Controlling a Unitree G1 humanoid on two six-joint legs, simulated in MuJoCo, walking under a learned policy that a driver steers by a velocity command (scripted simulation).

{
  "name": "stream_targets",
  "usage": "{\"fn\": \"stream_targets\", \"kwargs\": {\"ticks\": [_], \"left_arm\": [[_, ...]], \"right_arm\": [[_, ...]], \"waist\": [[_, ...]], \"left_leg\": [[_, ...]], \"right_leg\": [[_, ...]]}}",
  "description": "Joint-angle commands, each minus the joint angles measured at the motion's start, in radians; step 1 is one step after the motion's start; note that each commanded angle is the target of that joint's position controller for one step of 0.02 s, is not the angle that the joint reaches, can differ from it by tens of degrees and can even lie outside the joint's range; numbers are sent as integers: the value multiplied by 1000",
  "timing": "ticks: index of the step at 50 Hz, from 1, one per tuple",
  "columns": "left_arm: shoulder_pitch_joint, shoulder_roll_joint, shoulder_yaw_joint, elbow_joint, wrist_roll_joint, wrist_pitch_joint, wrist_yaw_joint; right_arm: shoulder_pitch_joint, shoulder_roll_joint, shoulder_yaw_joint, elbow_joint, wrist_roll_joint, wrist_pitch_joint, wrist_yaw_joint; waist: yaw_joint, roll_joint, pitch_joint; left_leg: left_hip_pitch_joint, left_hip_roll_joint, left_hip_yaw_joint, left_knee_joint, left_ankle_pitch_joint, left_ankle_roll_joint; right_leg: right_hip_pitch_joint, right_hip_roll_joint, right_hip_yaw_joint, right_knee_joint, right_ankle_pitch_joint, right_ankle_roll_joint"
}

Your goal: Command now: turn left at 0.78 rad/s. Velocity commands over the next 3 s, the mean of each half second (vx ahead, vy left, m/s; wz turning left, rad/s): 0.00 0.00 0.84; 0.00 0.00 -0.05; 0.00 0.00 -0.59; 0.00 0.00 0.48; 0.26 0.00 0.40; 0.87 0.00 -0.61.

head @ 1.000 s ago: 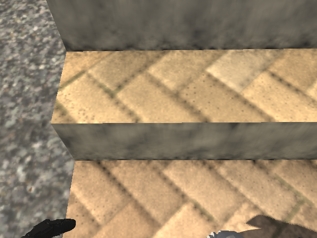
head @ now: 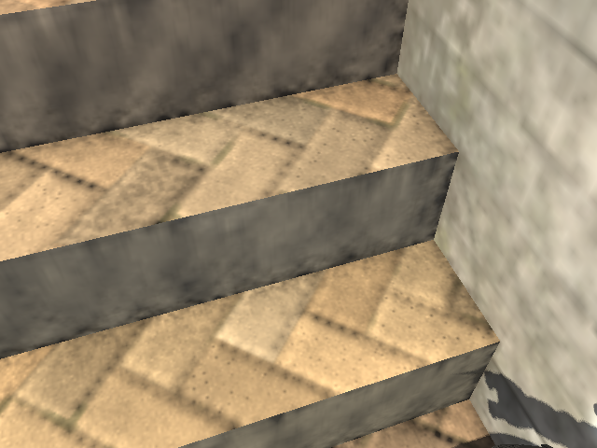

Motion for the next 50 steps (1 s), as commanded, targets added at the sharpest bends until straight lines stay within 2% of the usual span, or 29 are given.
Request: {"fn": "stream_targets", "kwargs": {"ticks": [1, 3, 4, 5, 6, 7, 8, 10, 14, 18, 19, 21, 24, 26, 27, 28, 29, 30, 34, 36, 38, 39, 40, 41, 45, 46, 48, 49, 50], "left_arm": [[-172, 164, 51, -121, -27, -6, -12], [-130, 98, 35, -101, -53, 21, -26], [-48, 61, 21, -61, -55, 31, -33], [-67, 69, 18, -113, -32, 24, -35], [-160, 35, 2, -181, -27, 0, -32], [-215, 42, 4, -164, -44, -15, -33], [-226, 30, 4, -164, -55, -29, -33], [-167, 39, -3, -152, -26, -37, -24], [-88, 34, -6, -169, -36, -27, -8], [-39, -44, -32, -178, -22, 4, -11], [-53, -45, -28, -178, -26, 2, -12], [-4, -20, -6, -152, -44, 4, -8], [87, 9, 12, -78, -54, -8, -10], [-38, 1, 4, -59, -19, -15, -27], [-40, 25, 11, -88, 11, -12, -17], [8, 61, 34, -134, 21, -12, -2], [18, 46, 26, -149, 20, -11, -1], [25, 47, 24, -142, 11, 6, 13], [126, 35, 35, -99, -31, 92, 58], [204, -13, 44, -49, -36, 112, 52], [214, 25, 56, -6, -32, 39, -9], [158, 14, 53, -10, -37, -5, -33], [86, 15, 50, -21, -48, -28, -39], [32, 40, 58, -21, -59, -35, -38], [36, 60, 83, -9, -70, -27, -25], [36, 47, 80, -4, -74, -29, -25], [23, -5, 64, -22, -78, -19, -13], [55, 46, 79, -19, -66, -6, -14], [117, 46, 87, -28, -48, 16, -12]], "right_arm": [[99, -64, -26, -25, -8, 13, -12], [97, -95, -56, 19, -3, 8, -3], [59, -132, -69, 12, -22, 2, 10], [101, -269, -112, 1, -37, -3, 19], [151, -321, -122, -45, -53, -25, 20], [104, -330, -118, -89, -87, -55, 40], [32, -316, -113, -88, -47, -65, 50], [-103, -235, -86, -89, 15, -41, 36], [-117, -174, -65, -117, 26, -20, 16], [-70, -176, -78, -123, 29, 14, -16], [-107, -174, -76, -164, 1, 24, -23], [-128, -156, -70, -153, 16, 23, -33], [-153, -120, -55, -171, 25, -15, -36], [-54, -25, -35, -139, 29, -28, 5], [37, -23, -35, -98, 40, -49, 18], [82, -128, -65, -48, 56, -67, 12], [68, -181, -81, -35, 72, -68, 15], [37, -158, -75, -32, 72, -52, 10], [-204, 17, 26, -98, 98, -43, 26], [-211, 88, 47, -64, 85, -48, 25], [-56, -3, 10, 34, 69, -40, 18], [-53, -91, -11, 35, 45, -48, 11], [-58, -95, -18, -4, 4, -66, 5], [-82, -55, -10, -23, 0, -82, 3], [-31, -52, -20, -32, 6, -84, -17], [16, -60, -27, -36, -1, -72, -16], [-6, -81, -42, -62, -18, -45, -33], [-15, -66, -33, -100, -40, -38, -36], [-79, -49, -20, -129, -30, -49, -40]], "waist": [[-63, -230, -157], [-24, -126, -89], [24, 9, -43], [20, 251, -59], [-26, 306, -157], [-57, 189, -179], [-17, 157, -125], [54, 92, 22], [80, 142, -43], [55, 170, -85], [50, 163, -139], [44, 233, -125], [31, 233, -153], [-82, -67, -139], [-86, -192, -145], [-18, -205, -181], [-5, -142, -185], [-3, -105, -134], [90, -90, 86], [136, -135, 105], [102, -180, 73], [85, -114, 58], [39, -74, 7], [18, -78, 15], [-1, -6, -11], [-31, 36, -49], [-36, 283, -76], [-26, 258, -133], [37, 184, -122]], "left_leg": [[271, 12, 22, -274, 4, 62], [279, -48, 66, -617, 47, 104], [292, -79, 19, -796, 105, 124], [495, 76, -303, -764, 619, 207], [597, 185, -688, -859, 726, 363], [510, 246, -819, -939, 515, 423], [480, 218, -761, -946, 327, 384], [312, 114, -571, -899, 116, 263], [329, 41, -469, -799, 504, 235], [434, -23, -491, -840, 407, 161], [461, 2, -524, -858, 398, 155], [397, 9, -493, -898, 356, 144], [505, 58, -505, -795, 720, 130], [391, -105, -316, -561, 218, 76], [177, -179, -287, -376, -160, 19], [171, -221, -221, -92, -290, -72], [148, -188, -187, 159, -327, -138], [68, -159, -198, 293, -281, -160], [74, -125, 8, -424, -221, -112], [251, -90, 13, -862, -34, -62], [495, -96, 9, -969, 116, -4], [546, -49, -39, -843, 201, 27], [513, -33, -56, -800, 58, 48], [494, -40, -50, -801, 24, 61], [563, -14, -51, -778, 138, 87], [645, 42, -104, -803, 156, 118], [650, 284, -301, -938, 298, 252], [582, 403, -380, -966, 373, 344], [493, 412, -348, -940, 443, 354]], "right_leg": [[-20, -243, 144, -222, -112, -162], [47, -176, 91, -47, -147, -95], [55, -122, 32, 130, -138, -61], [-245, -67, 39, 452, -327, 30], [-475, 76, 200, 693, -412, 106], [-506, 130, 340, 928, -381, 102], [-553, 149, 396, 1037, -286, 84], [-537, 167, 371, 1097, -72, 85], [-408, 235, 329, 1057, -12, 78], [-306, 270, 292, 684, -123, 58], [-234, 268, 343, 620, -173, 59], [-97, 279, 267, 391, -304, 50], [48, 164, 345, 8, 37, 15], [196, 89, 428, -85, 581, -12], [334, -68, 561, -64, 1045, -105], [254, -232, 697, -122, 1091, -289], [206, -244, 698, -120, 931, -380], [191, -185, 665, -123, 668, -369], [128, 103, 403, -221, -173, -249], [134, 107, 473, -311, -328, -217], [86, 59, 517, -326, -276, -210], [35, 45, 537, -340, -198, -178], [62, 69, 520, -298, -198, -147], [55, 82, 512, -252, -172, -134], [-84, 135, 499, -43, 112, -122], [-174, 167, 467, 47, 53, -90], [-336, 230, 347, 472, -362, -1], [-347, 208, 325, 910, -516, 81], [-395, 165, 373, 1214, -514, 116]]}}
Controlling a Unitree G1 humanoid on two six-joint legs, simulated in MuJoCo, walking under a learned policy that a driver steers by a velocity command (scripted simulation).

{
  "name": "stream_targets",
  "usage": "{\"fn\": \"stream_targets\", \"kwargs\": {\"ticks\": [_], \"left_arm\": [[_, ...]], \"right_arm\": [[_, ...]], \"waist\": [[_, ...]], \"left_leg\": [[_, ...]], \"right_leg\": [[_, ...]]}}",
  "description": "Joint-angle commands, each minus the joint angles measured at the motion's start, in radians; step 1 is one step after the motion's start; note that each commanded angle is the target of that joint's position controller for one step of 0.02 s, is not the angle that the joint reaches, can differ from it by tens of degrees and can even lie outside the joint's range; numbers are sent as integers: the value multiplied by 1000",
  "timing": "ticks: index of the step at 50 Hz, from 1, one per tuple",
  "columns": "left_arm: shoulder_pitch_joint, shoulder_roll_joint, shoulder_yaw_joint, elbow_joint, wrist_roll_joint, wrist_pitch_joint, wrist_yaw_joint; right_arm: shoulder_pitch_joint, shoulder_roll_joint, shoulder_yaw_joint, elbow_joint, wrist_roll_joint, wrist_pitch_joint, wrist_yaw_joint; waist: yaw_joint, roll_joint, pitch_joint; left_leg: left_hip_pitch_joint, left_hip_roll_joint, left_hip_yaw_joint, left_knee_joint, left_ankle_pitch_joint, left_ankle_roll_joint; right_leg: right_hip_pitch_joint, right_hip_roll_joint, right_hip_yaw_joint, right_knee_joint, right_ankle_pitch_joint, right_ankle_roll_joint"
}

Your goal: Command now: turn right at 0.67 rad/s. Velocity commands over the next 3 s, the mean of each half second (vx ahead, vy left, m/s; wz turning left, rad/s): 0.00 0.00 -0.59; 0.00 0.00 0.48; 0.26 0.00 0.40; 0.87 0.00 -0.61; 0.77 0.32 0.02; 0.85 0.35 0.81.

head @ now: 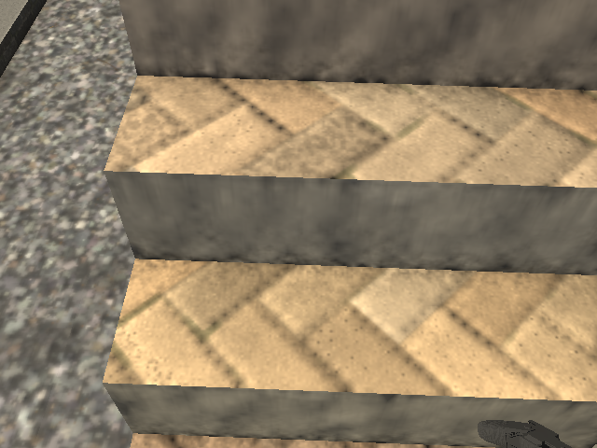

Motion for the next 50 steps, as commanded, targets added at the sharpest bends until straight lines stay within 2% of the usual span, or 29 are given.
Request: {"fn": "stream_targets", "kwargs": {"ticks": [1, 2, 6, 7, 9, 10, 11, 12, 13, 14, 15, 17, 19, 23, 25, 27, 29, 31, 33, 36, 39, 41, 42, 43, 45, 46, 48, 49, 50], "left_arm": [[33, 76, 26, -110, 22, 24, 11], [9, 59, 5, -164, 11, 41, 19], [-31, -6, -52, -198, 21, 34, -9], [-87, -7, -61, -209, 4, 39, -17], [-52, 13, -71, -205, 2, 46, -29], [-29, 48, -48, -159, 7, 42, -45], [33, 90, -27, -137, 19, 50, -48], [60, 151, -6, -111, 48, 48, -50], [84, 233, 13, -167, 60, 47, -49], [40, 292, 18, -240, 85, 36, -33], [-24, 251, -11, -263, 91, 24, -21], [-123, 107, -66, -231, 61, 46, 19], [-173, 26, -102, -259, 89, 39, 35], [-184, 21, -101, -292, 113, 37, 41], [-107, 38, -83, -258, 98, 37, 27], [-101, -61, -114, -212, 105, 15, 9], [-81, -18, -95, -166, 76, -10, -15], [-29, 44, -76, -156, 76, -44, -14], [-127, 70, -64, -182, 69, -26, 13], [-108, 9, -74, -200, 73, 1, 36], [-51, 35, -60, -182, 76, 20, 48], [-79, 81, -38, -212, 96, 27, 58], [-115, 83, -35, -237, 100, 24, 55], [-142, 77, -33, -260, 91, 6, 60], [-325, 137, -11, -227, 1, 5, 76], [-265, 148, -9, -201, -14, 16, 72], [-164, 114, -18, -149, 10, 34, 38], [-127, 100, -21, -138, 18, 24, 13], [-178, 85, -26, -213, 38, -2, 6]], "right_arm": [[-134, -98, -24, -116, 19, -21, -28], [-155, -173, -42, -94, 36, -29, -35], [-169, -197, -74, -65, 12, -36, 3], [-118, -202, -79, -54, 19, -35, 9], [-127, -201, -69, -59, 10, -13, 25], [-112, -181, -66, -41, -13, -15, 46], [-79, -142, -49, -35, -7, -16, 57], [-104, -92, -37, -43, 3, -11, 78], [-123, -62, -24, -78, 9, -23, 83], [-102, -55, -22, -61, 60, -35, 72], [-139, -68, -28, -54, 71, -38, 67], [-121, -61, -9, -57, 32, -39, 56], [-89, -54, -7, -37, 19, -22, 46], [-23, 1, 12, 29, 31, 6, 27], [-45, -20, 7, 69, 36, 17, 25], [97, -3, 1, 161, 35, 18, 26], [33, -87, -27, 167, 21, 10, 39], [-68, -210, -62, 121, 25, -1, 42], [-38, -153, -60, 117, 21, -23, 42], [-5, -151, -63, 86, -8, -16, 18], [-69, -94, -43, 9, -1, -21, 41], [-18, -72, -33, 31, 15, -33, 52], [-2, -97, -37, 47, 20, -44, 56], [13, -132, -48, 47, 28, -43, 66], [90, -58, -8, 20, 48, -28, 76], [48, -72, -12, 30, 64, -20, 77], [28, -117, -49, 88, 86, -3, 85], [61, -179, -74, 72, 83, 3, 95], [67, -349, -117, -8, 45, 4, 80]], "waist": [[69, 190, -141], [113, 152, -74], [90, 76, -123], [43, 89, -120], [63, 143, -134], [34, 111, -175], [40, 40, -185], [33, -134, -173], [23, -232, -236], [51, -168, -346], [62, -72, -288], [-16, -16, -14], [-35, -15, -37], [-28, -63, -105], [33, -103, -80], [10, -117, -85], [33, -55, 8], [90, 112, -117], [27, 113, -183], [18, 128, -217], [25, -27, -217], [15, -197, -281], [28, -149, -304], [16, -94, -321], [-152, -104, -185], [-110, -17, -142], [-40, 125, -107], [-35, 203, -113], [-39, 485, -183]], "left_leg": [[101, 424, -383, -263, 342, 251], [95, 345, -293, -233, 309, 202], [132, 218, 15, -178, 412, 146], [166, 216, 18, -196, 382, 163], [214, 229, -7, -135, 319, 148], [174, 287, 15, -74, 395, 156], [150, 240, 46, 89, 324, 118], [-58, 197, 34, 323, -33, 61], [-341, 81, -41, 681, -353, -46], [-490, -1, -182, 1029, -379, -102], [-583, 4, -258, 1209, -286, -113], [-574, 34, -228, 1081, 23, -148], [-437, 38, -212, 995, 181, -137], [-202, 22, -142, 548, 122, -82], [-122, -22, -62, 284, -87, -56], [14, 31, -115, -7, -19, -41], [-4, 45, -184, -229, 124, -12], [70, 66, -275, -118, 505, 62], [-17, 72, -337, -82, 504, 120], [-91, 81, -453, -20, 328, 151], [-355, 14, -380, 170, 160, 86], [-431, -54, -161, 502, -81, -25], [-440, -3, -145, 746, -244, -73], [-396, 42, -197, 946, -329, -111], [-212, 130, -226, 513, -219, -44], [-117, 85, -148, 229, -87, 0], [-3, -69, 3, -74, 74, 22], [114, -30, -158, -87, 200, 56], [223, 218, -796, -165, 414, 253]], "right_leg": [[-300, -96, 70, 841, -125, 98], [-341, -119, 72, 736, -9, 111], [-133, -139, -125, 123, 106, 75], [-126, -117, -185, -29, 58, 65], [-39, -141, -225, -371, 203, 22], [96, -90, -281, -420, 257, -13], [162, -61, -219, -531, 277, -68], [277, -93, -76, -511, 559, -126], [412, -252, 309, -546, 800, -246], [427, -422, 690, -768, 295, -415], [365, -443, 697, -862, -110, -421], [169, -334, 423, -772, -29, -295], [68, -285, 294, -716, 12, -253], [41, -243, 175, -724, 37, -199], [73, -253, 167, -789, 41, -209], [110, -279, 149, -776, -18, -234], [169, -201, 54, -687, 20, -182], [193, -134, -50, -587, 333, -118], [241, -135, -94, -479, 396, -91], [183, -136, -104, -377, 338, -85], [294, -248, -7, -459, 387, -171], [383, -469, 154, -594, 633, -305], [362, -586, 238, -629, 758, -377], [287, -590, 226, -633, 792, -398], [82, -407, -56, -602, 650, -239], [78, -375, -121, -559, 630, -213], [130, -309, -236, -424, 353, -155], [38, -277, -259, -273, 161, -109], [-247, -126, -208, 17, 8, 9]]}}
Over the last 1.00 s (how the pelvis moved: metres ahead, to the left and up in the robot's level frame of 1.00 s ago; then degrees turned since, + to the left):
-0.02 0.02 0.00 19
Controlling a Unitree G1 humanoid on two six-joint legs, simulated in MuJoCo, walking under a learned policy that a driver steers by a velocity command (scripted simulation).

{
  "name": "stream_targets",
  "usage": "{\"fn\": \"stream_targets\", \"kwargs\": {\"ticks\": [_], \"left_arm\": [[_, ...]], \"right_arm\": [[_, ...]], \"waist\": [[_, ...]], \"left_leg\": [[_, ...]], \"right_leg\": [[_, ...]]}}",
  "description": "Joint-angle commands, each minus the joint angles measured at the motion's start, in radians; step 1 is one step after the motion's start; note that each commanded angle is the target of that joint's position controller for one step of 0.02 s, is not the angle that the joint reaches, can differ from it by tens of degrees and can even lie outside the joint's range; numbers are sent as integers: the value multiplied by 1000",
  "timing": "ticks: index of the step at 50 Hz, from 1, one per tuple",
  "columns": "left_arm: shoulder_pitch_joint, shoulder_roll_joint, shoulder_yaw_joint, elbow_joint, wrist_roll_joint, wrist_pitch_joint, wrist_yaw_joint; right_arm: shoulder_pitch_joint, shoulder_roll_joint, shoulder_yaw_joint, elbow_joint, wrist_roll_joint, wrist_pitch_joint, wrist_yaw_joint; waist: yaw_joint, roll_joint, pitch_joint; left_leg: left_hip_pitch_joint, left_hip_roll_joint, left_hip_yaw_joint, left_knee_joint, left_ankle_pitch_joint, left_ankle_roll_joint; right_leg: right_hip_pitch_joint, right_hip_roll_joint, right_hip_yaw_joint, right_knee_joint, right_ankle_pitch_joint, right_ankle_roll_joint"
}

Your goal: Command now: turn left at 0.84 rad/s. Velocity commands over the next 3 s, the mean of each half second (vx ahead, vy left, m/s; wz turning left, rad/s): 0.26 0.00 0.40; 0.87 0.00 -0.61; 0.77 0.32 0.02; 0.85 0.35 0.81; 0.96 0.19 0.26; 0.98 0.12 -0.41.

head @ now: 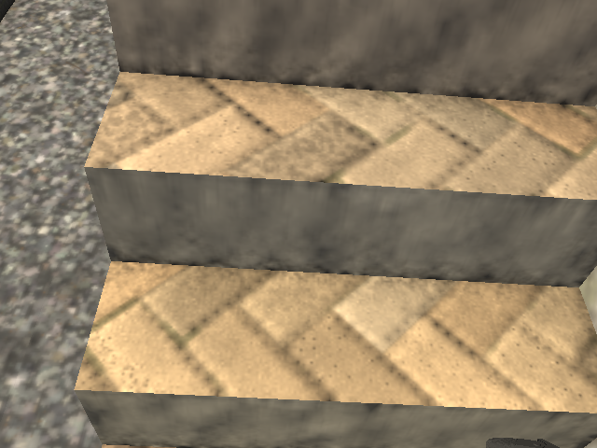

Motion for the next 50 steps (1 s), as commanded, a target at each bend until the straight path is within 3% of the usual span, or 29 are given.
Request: {"fn": "stream_targets", "kwargs": {"ticks": [1, 2, 3, 4, 5, 9, 11, 13, 16, 17, 18, 19, 22, 24, 25, 29, 33, 35, 37, 39, 41, 42, 43, 44, 45, 46, 48, 49, 50], "left_arm": [[-125, 40, 11, -106, 17, -60, -32], [-150, 20, 6, -121, 14, -74, -45], [-133, 7, 5, -117, 11, -87, -44], [-136, 5, -7, -131, 9, -80, -29], [-116, 22, -3, -126, 9, -69, -28], [-24, 19, -8, -126, 0, -60, -48], [76, -2, -13, -101, -5, -49, -48], [130, -12, -19, -73, -2, -38, -48], [4, -8, -35, -82, 20, -47, -37], [31, 15, -24, -62, 24, -64, -36], [39, 31, -16, -21, 14, -76, -42], [75, 45, -9, -4, 14, -86, -43], [98, -15, -33, 68, 66, -145, -73], [70, 30, -33, 71, 25, -163, -87], [3, 95, -12, 48, 7, -164, -88], [22, 89, -14, 46, -17, -137, -86], [81, 68, -26, 42, 8, -127, -91], [54, 88, -18, 10, 11, -135, -101], [-11, 97, -16, 0, 12, -136, -107], [-104, 121, -7, -53, 29, -121, -104], [-204, 105, -5, -148, 26, -103, -105], [-223, 97, -2, -189, 9, -100, -104], [-259, 69, -10, -224, -21, -114, -99], [-223, 2, -27, -218, -46, -129, -93], [-145, -31, -41, -221, -34, -119, -95], [-107, -19, -38, -257, -50, -96, -91], [-132, 30, -55, -299, -35, -72, -89], [-141, 16, -76, -341, -12, -62, -87], [-193, 24, -86, -354, 3, -69, -89]], "right_arm": [[67, -282, -90, -151, -71, -10, -11], [15, -264, -73, -172, -84, -5, -24], [-31, -234, -67, -175, -54, -10, -38], [-50, -252, -62, -158, -37, 12, -50], [-84, -198, -39, -177, -35, 16, -56], [-85, -92, 12, -205, -39, -18, -60], [-102, -74, 25, -198, -53, -25, -56], [-107, -117, 2, -173, -43, -17, -36], [6, -120, -1, -146, -28, -26, -45], [-21, -125, -2, -167, -37, -44, -52], [55, -113, -3, -125, -50, -47, -43], [36, -118, -4, -124, -39, -48, -38], [-104, -33, 17, -174, -3, -88, 5], [-22, 43, 32, -179, -27, -122, 18], [19, 5, 26, -146, -13, -132, 8], [-59, -16, 31, -117, -30, -130, 3], [-82, -43, 34, -148, -63, -125, 8], [-97, -94, 15, -185, -59, -112, -4], [-103, -59, 16, -215, -57, -118, 2], [-82, -89, -2, -209, -40, -121, 4], [-38, -145, -22, -195, -52, -121, 1], [41, -174, -36, -150, -64, -117, -1], [152, -202, -52, -90, -78, -105, -5], [135, -179, -46, -65, -113, -85, -17], [28, -91, -4, -97, -156, -89, -27], [-14, -113, 0, -81, -165, -119, -41], [55, -208, -33, 9, -99, -151, -50], [56, -287, -55, 19, -70, -153, -59], [56, -300, -65, 38, -71, -145, -64]], "waist": [[-62, 285, -194], [-37, 184, -192], [-2, 91, -132], [22, 70, -45], [37, 65, -42], [62, 107, -79], [83, 161, -103], [98, 279, -63], [11, 323, 38], [32, 310, -5], [-4, 293, -58], [20, 309, -19], [30, 121, 45], [-27, -155, 4], [-37, -217, 25], [26, -62, 9], [49, 9, -170], [36, 3, -215], [-9, -71, -146], [-69, -123, -99], [-103, 1, -153], [-105, 104, -205], [-142, 239, -202], [-100, 465, -150], [-1, 363, -65], [79, 331, -72], [84, 138, -66], [95, 152, -57], [71, 87, -3]], "left_leg": [[415, 314, -884, -487, 487, 309], [391, 310, -808, -487, 437, 267], [371, 276, -686, -461, 300, 193], [324, 238, -601, -441, 322, 171], [269, 218, -517, -433, 322, 151], [290, 157, -405, -396, 441, 145], [263, 118, -346, -452, 286, 127], [145, 53, -267, -545, 84, 100], [264, 99, -357, -647, -37, 121], [328, 167, -424, -651, 10, 127], [368, 203, -451, -692, -7, 174], [347, 201, -462, -672, -8, 172], [223, 91, -359, -492, 46, 104], [220, -26, -176, -316, 104, 2], [204, -25, -98, -306, 117, -36], [286, 1, -46, -441, 291, -42], [444, 7, -5, -380, 763, -73], [482, -4, 31, -214, 800, -104], [375, -45, 56, -194, 529, -126], [276, -65, 58, -271, 265, -79], [355, -11, 22, -455, 590, -39], [566, 36, -7, -465, 835, -19], [817, 150, -85, -422, 1102, 28], [856, 357, -204, -370, 1361, 142], [638, 431, -140, -296, 1411, 178], [570, 468, -124, -332, 1428, 198], [635, 424, -21, -483, 1179, 144], [570, 449, -57, -575, 937, 140], [518, 413, -30, -654, 792, 132]], "right_leg": [[-401, 172, 284, 596, -115, 70], [-429, 185, 355, 838, -54, 75], [-481, 168, 376, 880, 12, 84], [-516, 188, 359, 960, 57, 96], [-465, 179, 354, 1021, 93, 94], [-343, 182, 325, 952, 263, 106], [-218, 171, 291, 786, 301, 104], [-34, 193, 180, 481, 279, 68], [-26, 188, 159, 17, 19, 13], [38, 113, 273, -133, 72, -29], [90, 154, 186, -184, 52, -55], [137, 111, 225, -310, 122, -90], [256, 70, 273, -508, 406, -122], [324, -57, 431, -675, 574, -157], [304, -74, 489, -709, 417, -223], [369, -41, 504, -704, 550, -274], [462, 73, 403, -538, 1121, -239], [392, 94, 416, -510, 1162, -251], [353, 104, 429, -512, 1172, -284], [379, 86, 460, -435, 1365, -281], [383, 118, 467, -237, 1469, -220], [201, 157, 467, -80, 1288, -157], [-150, 221, 423, 186, 783, -82], [-475, 288, 326, 687, -204, -5], [-608, 195, 302, 1123, -329, 12], [-696, 179, 296, 1434, -380, 25], [-829, 86, 294, 1476, -288, 22], [-793, 20, 331, 1407, -230, 23], [-790, 18, 310, 1337, -195, 17]]}}
Over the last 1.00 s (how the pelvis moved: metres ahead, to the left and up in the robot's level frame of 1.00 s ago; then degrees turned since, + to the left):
0.01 0.00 -0.02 0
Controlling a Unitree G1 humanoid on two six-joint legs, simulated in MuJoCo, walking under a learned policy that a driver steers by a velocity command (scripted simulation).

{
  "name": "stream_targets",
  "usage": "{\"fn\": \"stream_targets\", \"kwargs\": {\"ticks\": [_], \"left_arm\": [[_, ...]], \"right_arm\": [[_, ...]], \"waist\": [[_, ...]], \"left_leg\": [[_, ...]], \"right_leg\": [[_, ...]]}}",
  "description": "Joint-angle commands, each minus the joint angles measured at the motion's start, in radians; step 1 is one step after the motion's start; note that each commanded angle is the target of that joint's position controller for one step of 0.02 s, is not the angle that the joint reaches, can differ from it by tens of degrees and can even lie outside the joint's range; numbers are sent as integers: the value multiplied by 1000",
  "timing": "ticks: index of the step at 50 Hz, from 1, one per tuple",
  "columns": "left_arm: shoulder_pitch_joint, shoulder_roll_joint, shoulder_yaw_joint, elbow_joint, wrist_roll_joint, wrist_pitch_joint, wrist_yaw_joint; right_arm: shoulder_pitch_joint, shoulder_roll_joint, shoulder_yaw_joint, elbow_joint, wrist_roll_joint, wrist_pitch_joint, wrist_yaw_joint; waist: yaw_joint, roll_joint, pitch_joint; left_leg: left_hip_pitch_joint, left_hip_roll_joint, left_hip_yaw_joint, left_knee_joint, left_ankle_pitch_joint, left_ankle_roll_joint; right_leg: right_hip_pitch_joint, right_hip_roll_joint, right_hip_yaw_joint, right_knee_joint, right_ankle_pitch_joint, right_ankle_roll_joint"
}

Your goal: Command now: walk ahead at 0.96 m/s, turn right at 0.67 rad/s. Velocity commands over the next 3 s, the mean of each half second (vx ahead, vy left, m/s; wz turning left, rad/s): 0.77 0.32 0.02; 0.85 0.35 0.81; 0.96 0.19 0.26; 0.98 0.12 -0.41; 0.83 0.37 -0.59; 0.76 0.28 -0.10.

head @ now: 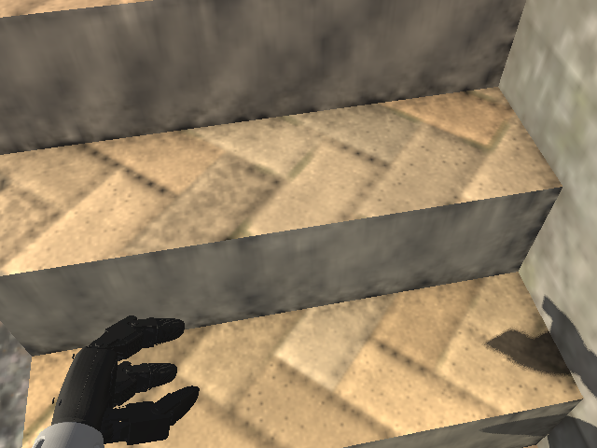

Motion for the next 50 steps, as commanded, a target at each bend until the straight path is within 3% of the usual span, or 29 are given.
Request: {"fn": "stream_targets", "kwargs": {"ticks": [1, 4, 5, 6, 7, 8, 9, 10, 11, 12, 14, 15, 19, 23, 26, 29, 32, 33, 34, 36, 38, 40, 41, 44, 46, 47, 48, 49, 50], "left_arm": [[-74, 41, -32, -137, 28, -6, -8], [-141, -44, -81, -180, 35, -14, -28], [-76, -13, -64, -169, 21, -21, -26], [111, 139, -7, -92, 1, -30, -22], [318, 182, 26, -22, -14, -42, -9], [708, 222, 72, 148, -37, -29, 22], [637, 192, 59, 250, 14, -24, 61], [531, 211, 49, 186, 78, -40, 79], [471, 177, 39, 166, 120, -51, 84], [380, 101, 28, 184, 127, -61, 88], [301, 16, 19, 212, 103, -87, 101], [290, -3, 11, 210, 97, -100, 107], [158, 68, 28, 115, 86, -67, 105], [144, 151, 82, 109, 92, -24, 104], [85, 150, 95, 65, 69, -14, 103], [-80, 123, 82, -10, 21, -4, 94], [-196, 144, 78, -64, -12, 22, 107], [-223, 91, 62, -79, -17, 26, 110], [-299, 79, 42, -117, 26, 26, 115], [-371, 54, 36, -242, 72, 18, 95], [-184, 77, 47, -195, 107, 16, 68], [18, 3, 40, -111, 103, 11, 47], [-55, -30, 26, -76, 95, 5, 23], [-209, -30, 11, -36, 86, 13, 27], [-309, 7, 9, -40, 101, 56, 48], [-266, 54, 25, -9, 93, 68, 75], [-364, 229, 84, -29, 117, 27, 81], [-361, 246, 104, -59, 81, 20, 60], [-299, 263, 112, -48, 37, 25, 20]], "right_arm": [[30, -165, -41, 7, 14, -19, -19], [3, -210, -48, 61, 40, -36, -17], [28, -247, -56, 82, 48, -28, -7], [150, -259, -48, 105, 53, -9, 1], [102, -280, -58, 70, 49, 6, 21], [-21, -209, -36, -76, 97, 29, 46], [83, -95, -17, -128, 89, 56, 67], [185, -102, -25, -147, 95, 61, 95], [103, -111, -17, -205, 98, 71, 120], [78, -72, -6, -251, 78, 80, 138], [132, 9, 16, -237, 51, 124, 151], [165, -19, 8, -226, 56, 147, 152], [354, -140, -53, -174, 54, 220, 94], [373, -180, -98, -149, 83, 248, 52], [391, -144, -101, -151, 103, 265, 64], [493, -130, -91, -133, 79, 248, 87], [562, -118, -74, -137, 41, 197, 112], [557, -104, -63, -109, 29, 185, 114], [641, -162, -66, -79, 10, 140, 115], [528, -123, -40, -112, 32, 74, 125], [364, -175, -65, -175, 76, 19, 92], [122, -170, -74, -235, 134, 11, 84], [194, -97, -66, -191, 170, 33, 74], [342, -39, -46, -178, 166, 105, 103], [419, -36, -45, -217, 118, 157, 120], [450, -48, -35, -212, 87, 160, 111], [614, -135, -54, -197, 92, 121, 110], [804, -242, -81, -102, 46, 74, 121], [756, -229, -87, -65, 38, 30, 115]], "waist": [[15, -7, 20], [70, 13, -13], [108, 65, -81], [148, 65, -283], [236, 45, -451], [326, -115, -543], [111, -145, -558], [3, -153, -596], [-7, -80, -521], [-72, -32, -312], [-145, 33, -48], [-179, 74, -11], [-329, 59, 13], [-337, -34, 23], [-311, -123, 63], [-313, -172, 49], [-339, 11, 108], [-320, 92, 101], [-362, 280, 145], [-259, 315, 136], [-133, -14, 6], [-12, -208, 42], [-79, -266, 40], [-241, -107, 146], [-360, -151, 74], [-349, -127, -19], [-466, -171, -216], [-483, -20, -465], [-445, 84, -590]], "left_leg": [[104, 316, -87, -239, 682, 188], [-252, 221, 82, -410, 943, 213], [-226, 215, 98, -343, 1297, 222], [-51, 158, 60, -52, 1680, 252], [34, 171, 16, 209, 1725, 215], [-217, 70, -34, 487, 730, 118], [-429, 0, -206, 881, 167, 102], [-503, -95, -403, 1280, 107, 92], [-610, -139, -439, 1497, 70, 77], [-754, -131, -361, 1617, 45, 46], [-781, -130, -307, 1807, 63, 52], [-741, -133, -301, 1872, 94, 53], [-499, -114, -199, 1730, 214, 51], [-376, -64, -77, 1235, 233, 44], [-395, 17, -87, 895, 108, 37], [-380, 86, -47, 578, -52, 40], [-444, 122, -57, 132, 236, 104], [-404, 125, -64, -10, 443, 119], [-372, 40, -78, 6, 565, 158], [-466, 59, -299, 64, 878, 164], [-568, 24, -339, 222, 654, 62], [-806, -48, -337, 597, -32, 18], [-821, -132, -235, 795, -129, 5], [-717, -220, -169, 922, -180, 36], [-686, -264, -114, 1116, -318, 7], [-691, -264, -76, 1187, -337, 20], [-523, -187, -57, 971, -269, 22], [-281, -208, -46, 806, -102, 18], [-17, -196, -124, 709, 112, 52]], "right_leg": [[-228, -129, 29, -10, 45, -3], [278, -104, -146, -618, 152, -94], [475, -56, -193, -742, 160, -124], [660, 108, -300, -903, 25, -121], [874, 109, -218, -1105, 151, -159], [1262, 7, 145, -1380, 516, -155], [1271, -95, 528, -1416, 528, -109], [1188, -243, 723, -1409, 824, -169], [1080, -224, 545, -1379, 860, -200], [923, -194, 351, -1317, 764, -214], [583, -222, 222, -1317, 554, -194], [482, -247, 193, -1366, 464, -182], [267, -268, -51, -1582, 347, -121], [472, -263, -252, -1667, 458, -118], [668, -305, -252, -1654, 482, -130], [814, -356, -254, -1545, 654, -119], [949, -279, -315, -1212, 594, -64], [941, -257, -315, -1112, 365, -64], [845, -131, -366, -992, -10, -32], [798, -26, -228, -770, -202, 5], [943, -72, -68, -1053, -64, -62], [1074, -126, 20, -1380, 405, -135], [1072, -84, -60, -1573, 608, -131], [990, -82, -190, -1994, 729, -96], [1043, -116, -239, -1998, 1369, -73], [1127, -120, -275, -1929, 1670, -53], [1198, -169, -226, -1589, 2100, -82], [1236, -113, -128, -1413, 1978, -76], [1097, -109, -81, -1372, 1705, -120]]}}
Over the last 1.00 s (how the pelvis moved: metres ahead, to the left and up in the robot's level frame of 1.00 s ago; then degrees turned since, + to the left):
0.08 -0.03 0.04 -12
